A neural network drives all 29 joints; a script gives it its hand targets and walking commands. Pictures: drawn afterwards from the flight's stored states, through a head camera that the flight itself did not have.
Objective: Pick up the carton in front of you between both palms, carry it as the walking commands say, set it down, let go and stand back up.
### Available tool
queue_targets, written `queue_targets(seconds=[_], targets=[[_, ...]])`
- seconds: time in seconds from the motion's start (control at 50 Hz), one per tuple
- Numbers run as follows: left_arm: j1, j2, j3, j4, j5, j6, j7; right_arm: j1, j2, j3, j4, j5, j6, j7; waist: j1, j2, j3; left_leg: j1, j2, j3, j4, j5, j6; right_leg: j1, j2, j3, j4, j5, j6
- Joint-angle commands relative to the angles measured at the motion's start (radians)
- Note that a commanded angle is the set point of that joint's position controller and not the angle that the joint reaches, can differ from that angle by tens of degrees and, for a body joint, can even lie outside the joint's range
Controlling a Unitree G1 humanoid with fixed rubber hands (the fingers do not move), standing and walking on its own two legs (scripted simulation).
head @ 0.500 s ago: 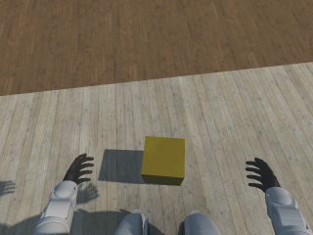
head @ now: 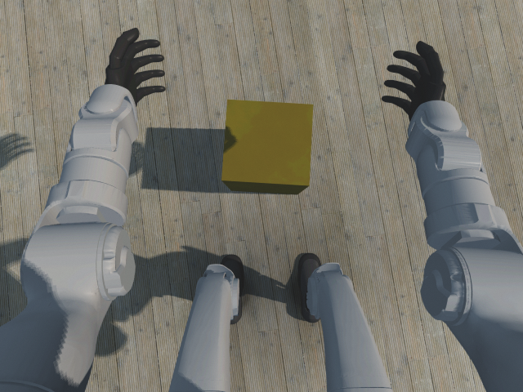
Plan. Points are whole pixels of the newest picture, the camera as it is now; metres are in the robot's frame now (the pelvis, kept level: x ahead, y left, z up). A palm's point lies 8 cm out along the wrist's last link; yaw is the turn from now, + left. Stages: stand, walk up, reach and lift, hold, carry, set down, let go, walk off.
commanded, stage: reach and lift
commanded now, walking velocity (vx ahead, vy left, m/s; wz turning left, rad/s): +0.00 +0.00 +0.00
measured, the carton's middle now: (266, 153) +0.53 +0.00 -0.53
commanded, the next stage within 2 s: none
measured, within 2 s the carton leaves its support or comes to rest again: leaves its support in 1.84 s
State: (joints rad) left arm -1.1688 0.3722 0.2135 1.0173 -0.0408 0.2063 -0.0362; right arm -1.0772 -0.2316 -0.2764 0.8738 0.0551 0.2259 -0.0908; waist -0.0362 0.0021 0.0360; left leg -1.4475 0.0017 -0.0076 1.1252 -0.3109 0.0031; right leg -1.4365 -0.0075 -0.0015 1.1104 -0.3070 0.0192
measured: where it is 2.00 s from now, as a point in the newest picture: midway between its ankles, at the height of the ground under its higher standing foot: (272, 300)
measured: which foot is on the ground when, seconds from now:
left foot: down 0.00-1.00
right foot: down 0.00-1.00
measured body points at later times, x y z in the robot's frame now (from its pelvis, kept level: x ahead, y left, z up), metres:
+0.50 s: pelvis +0.02 +0.00 -0.12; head +0.37 +0.01 +0.17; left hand +0.55 +0.19 -0.28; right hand +0.53 -0.20 -0.28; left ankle +0.09 +0.12 -0.62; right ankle +0.09 -0.13 -0.62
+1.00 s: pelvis -0.03 +0.00 -0.27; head +0.35 +0.01 -0.04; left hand +0.55 +0.18 -0.46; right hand +0.53 -0.19 -0.46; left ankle +0.09 +0.12 -0.62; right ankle +0.09 -0.13 -0.62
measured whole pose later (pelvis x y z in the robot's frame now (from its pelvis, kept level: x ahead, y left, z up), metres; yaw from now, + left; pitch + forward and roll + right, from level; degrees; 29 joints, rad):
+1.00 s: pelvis -0.03 +0.00 -0.27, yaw -1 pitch +38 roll -2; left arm -1.57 0.46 0.03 1.24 -0.22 0.06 0.07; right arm -1.49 -0.32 -0.15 1.14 0.22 0.07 -0.15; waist -0.03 -0.02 0.38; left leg -2.29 -0.01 -0.04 2.15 -0.54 -0.01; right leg -2.27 0.03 0.01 2.13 -0.54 0.04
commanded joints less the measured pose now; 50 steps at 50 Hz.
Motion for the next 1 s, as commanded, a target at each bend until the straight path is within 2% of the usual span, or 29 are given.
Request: queue_targets(seconds=[0.0, 0.08, 0.14, 0.24, 0.34, 0.42, 0.5, 0.6, 0.7, 0.76, 0.88, 0.98], targets=[[-0.370, 0.136, 0.044, -0.040, 0.034, -0.009, -0.007, -0.325, -0.101, -0.057, -0.066, -0.035, -0.005, -0.008, -0.010, 0.045, -0.931, 0.436, -0.057, 0.021, -0.108, -0.030, -0.026, 0.383, 0.065, -0.050, -0.088, -0.032, 0.038], [-0.390, 0.118, 0.093, -0.037, 0.098, -0.026, -0.007, -0.329, -0.081, -0.112, -0.083, -0.093, -0.030, -0.008, -0.015, 0.062, -1.045, 0.491, -0.070, 0.017, -0.088, 0.114, -0.027, 0.371, 0.078, -0.059, -0.072, 0.083, 0.038], [-0.358, 0.072, 0.125, -0.055, 0.135, -0.057, -0.004, -0.295, -0.052, -0.145, -0.096, -0.123, -0.068, 0.004, -0.013, 0.067, -1.054, 0.495, -0.074, 0.010, -0.048, 0.250, -0.028, 0.291, 0.085, -0.061, -0.041, 0.186, 0.035], [-0.268, -0.003, 0.156, -0.081, 0.163, -0.115, 0.013, -0.211, -0.007, -0.167, -0.090, -0.150, -0.138, 0.017, -0.005, 0.063, -1.034, 0.362, -0.069, -0.010, 0.080, 0.426, -0.028, 0.108, 0.087, -0.045, 0.072, 0.325, 0.033], [-0.190, -0.019, 0.141, -0.092, 0.142, -0.153, 0.042, -0.158, -0.008, -0.138, -0.075, -0.127, -0.181, 0.012, 0.009, 0.048, -1.045, 0.181, -0.063, -0.022, 0.249, 0.475, -0.029, -0.053, 0.085, -0.030, 0.246, 0.366, 0.038], [-0.213, 0.032, 0.076, -0.129, 0.064, -0.171, 0.071, -0.188, -0.050, -0.060, -0.101, -0.047, -0.195, -0.008, 0.021, 0.032, -1.162, 0.114, -0.063, -0.016, 0.394, 0.485, -0.027, -0.090, 0.085, -0.031, 0.391, 0.383, 0.045], [-0.272, 0.091, -0.013, -0.170, -0.035, -0.167, 0.094, -0.226, -0.100, 0.016, -0.119, 0.042, -0.185, -0.036, 0.010, 0.043, -1.270, 0.086, -0.060, 0.004, 0.527, 0.432, -0.033, -0.085, 0.081, -0.044, 0.523, 0.363, 0.047], [-0.390, 0.143, -0.085, -0.180, -0.118, -0.137, 0.108, -0.337, -0.150, 0.071, -0.138, 0.114, -0.153, -0.063, 0.003, 0.071, -1.292, 0.048, -0.049, 0.029, 0.636, 0.265, -0.037, -0.113, 0.073, -0.067, 0.632, 0.216, 0.044], [-0.509, 0.173, -0.121, -0.052, -0.151, -0.114, 0.117, -0.473, -0.167, 0.089, -0.040, 0.145, -0.126, -0.074, 0.005, 0.056, -1.101, -0.108, -0.028, 0.029, 0.695, 0.020, -0.027, -0.168, 0.053, -0.070, 0.705, 0.013, 0.039], [-0.560, 0.183, -0.131, 0.042, -0.155, -0.119, 0.114, -0.533, -0.171, 0.093, 0.050, 0.146, -0.130, -0.068, 0.008, 0.042, -0.988, -0.179, -0.015, 0.020, 0.733, -0.060, -0.024, -0.211, 0.043, -0.063, 0.746, -0.059, 0.036], [-0.643, 0.200, -0.148, 0.145, -0.156, -0.151, 0.107, -0.622, -0.196, 0.102, 0.172, 0.148, -0.163, -0.056, 0.008, 0.036, -0.862, -0.236, -0.002, 0.000, 0.821, -0.064, -0.026, -0.261, 0.031, -0.047, 0.838, -0.057, 0.037], [-0.716, 0.226, -0.198, 0.105, -0.197, -0.176, 0.117, -0.686, -0.237, 0.133, 0.163, 0.186, -0.193, -0.062, -0.002, 0.053, -0.976, -0.141, -0.003, 0.000, 0.898, 0.045, -0.029, -0.206, 0.033, -0.047, 0.914, 0.055, 0.034]])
